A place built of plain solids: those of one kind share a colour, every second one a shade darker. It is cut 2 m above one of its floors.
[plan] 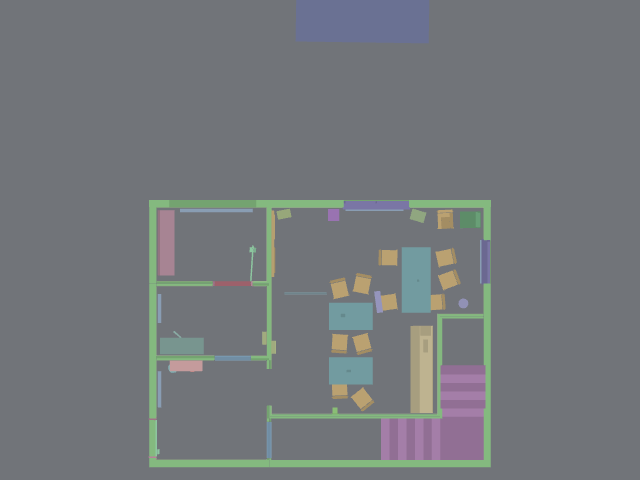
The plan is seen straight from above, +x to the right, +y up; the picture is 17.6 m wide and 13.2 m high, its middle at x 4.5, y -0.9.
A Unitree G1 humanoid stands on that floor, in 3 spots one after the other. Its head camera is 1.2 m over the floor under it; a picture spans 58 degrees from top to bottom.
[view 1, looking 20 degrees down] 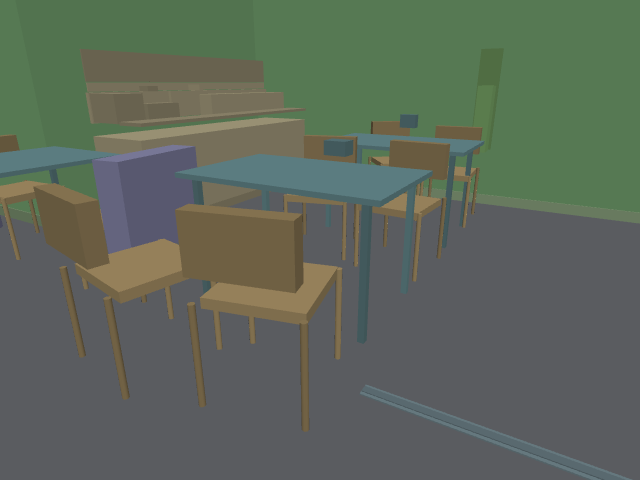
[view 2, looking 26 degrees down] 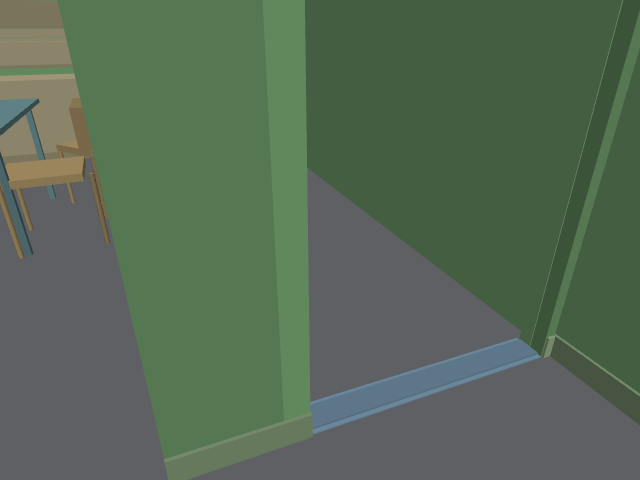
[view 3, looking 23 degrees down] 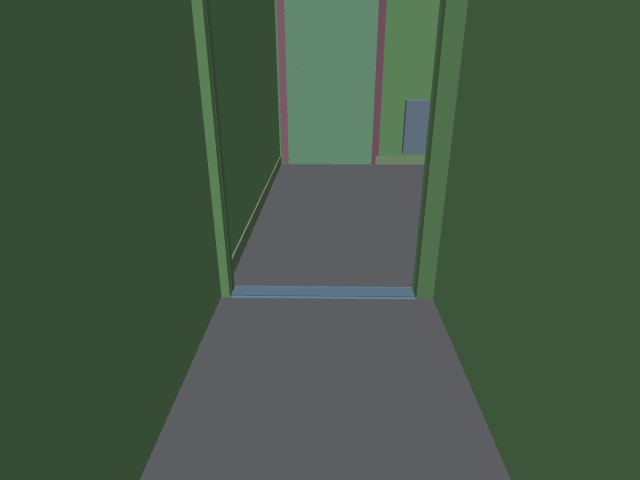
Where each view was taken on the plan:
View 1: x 4.10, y -1.00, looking -60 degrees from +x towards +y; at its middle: ground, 3.51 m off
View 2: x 2.10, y -5.55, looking -22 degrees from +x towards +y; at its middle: ground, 2.74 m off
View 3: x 5.18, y -6.38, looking -179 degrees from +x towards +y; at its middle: ground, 3.07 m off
